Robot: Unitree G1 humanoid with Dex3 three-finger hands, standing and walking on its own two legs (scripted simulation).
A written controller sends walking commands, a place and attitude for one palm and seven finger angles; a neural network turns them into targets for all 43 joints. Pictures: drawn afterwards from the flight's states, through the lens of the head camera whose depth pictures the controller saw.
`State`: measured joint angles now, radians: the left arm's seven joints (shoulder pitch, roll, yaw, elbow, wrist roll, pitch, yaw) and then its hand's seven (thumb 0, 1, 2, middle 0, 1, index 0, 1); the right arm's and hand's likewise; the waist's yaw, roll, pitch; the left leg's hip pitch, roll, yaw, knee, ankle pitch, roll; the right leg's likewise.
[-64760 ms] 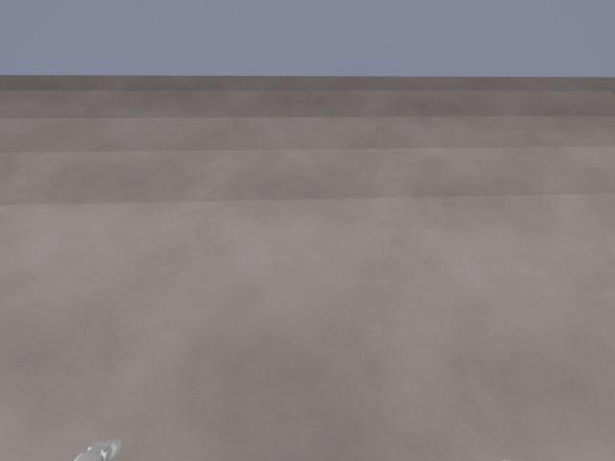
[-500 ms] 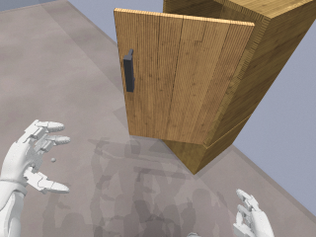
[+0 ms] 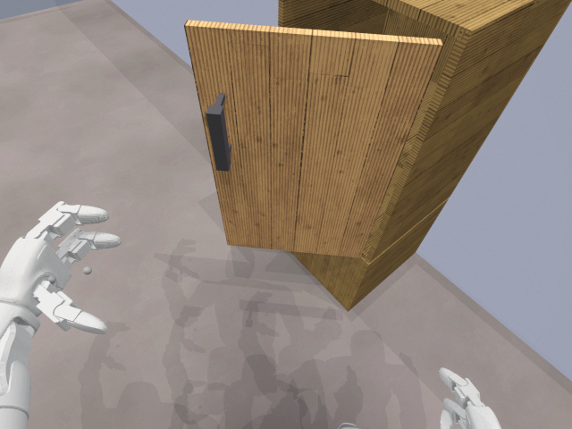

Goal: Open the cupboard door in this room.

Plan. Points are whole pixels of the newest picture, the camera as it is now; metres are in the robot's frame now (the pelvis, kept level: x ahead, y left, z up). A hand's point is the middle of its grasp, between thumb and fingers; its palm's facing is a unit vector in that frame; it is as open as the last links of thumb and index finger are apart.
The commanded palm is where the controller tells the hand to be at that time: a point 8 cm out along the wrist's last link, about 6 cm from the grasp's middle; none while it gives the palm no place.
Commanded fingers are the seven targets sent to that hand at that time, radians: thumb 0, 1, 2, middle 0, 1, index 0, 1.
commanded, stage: raise the hand with hooked fingers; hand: left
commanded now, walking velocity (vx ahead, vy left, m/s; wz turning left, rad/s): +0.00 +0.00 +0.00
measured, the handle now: (222, 132) +0.58 +0.15 +0.07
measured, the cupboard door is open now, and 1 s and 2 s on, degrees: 45 45 45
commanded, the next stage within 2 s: move the hooked fingers beside the handle in 0.28 s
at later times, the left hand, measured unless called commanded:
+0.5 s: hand (95, 272) +0.29 +0.26 +0.08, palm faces -0.01 -1.00 -0.03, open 14.0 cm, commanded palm +0.27 +0.31 +0.08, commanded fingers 0.00 -0.50 0.30 -0.30 -1.20 -0.30 -1.20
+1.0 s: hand (130, 218) +0.38 +0.25 +0.07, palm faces -0.04 -1.00 -0.01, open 14.0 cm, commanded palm +0.36 +0.29 +0.08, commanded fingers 0.00 -0.50 0.30 -0.30 -1.20 -0.30 -1.20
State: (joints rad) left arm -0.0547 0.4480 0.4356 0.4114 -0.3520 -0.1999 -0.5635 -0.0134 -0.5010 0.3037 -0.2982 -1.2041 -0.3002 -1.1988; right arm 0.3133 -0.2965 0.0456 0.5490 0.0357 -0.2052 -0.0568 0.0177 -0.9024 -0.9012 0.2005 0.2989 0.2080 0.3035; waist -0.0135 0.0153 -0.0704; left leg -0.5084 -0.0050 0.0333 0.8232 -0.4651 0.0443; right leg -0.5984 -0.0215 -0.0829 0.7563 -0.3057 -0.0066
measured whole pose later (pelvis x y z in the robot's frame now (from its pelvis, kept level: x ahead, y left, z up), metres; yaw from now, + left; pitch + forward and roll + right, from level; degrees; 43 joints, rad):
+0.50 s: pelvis -0.01 -0.02 +0.00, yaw +1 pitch +8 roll -1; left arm -0.11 0.43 0.43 0.48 -0.35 -0.24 -0.56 -0.01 -0.50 0.30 -0.30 -1.20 -0.30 -1.20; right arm 0.28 -0.29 0.06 0.56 0.04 -0.20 -0.08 0.02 -0.90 -0.90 0.20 0.30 0.21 0.30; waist 0.00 0.02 -0.06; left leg -0.51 0.01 0.01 0.83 -0.46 0.02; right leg -0.60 -0.01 -0.10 0.77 -0.30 -0.03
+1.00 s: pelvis -0.01 -0.01 -0.01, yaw -1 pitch +12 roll -1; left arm -0.46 0.51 0.44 0.82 -0.26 -0.29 -0.52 -0.01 -0.50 0.30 -0.30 -1.20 -0.30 -1.20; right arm 0.35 -0.30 0.05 0.59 0.04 -0.12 -0.07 0.02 -0.90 -0.90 0.20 0.30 0.21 0.30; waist -0.06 -0.01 -0.06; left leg -0.61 0.01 0.04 0.86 -0.46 0.03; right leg -0.71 -0.01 -0.08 0.79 -0.30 -0.03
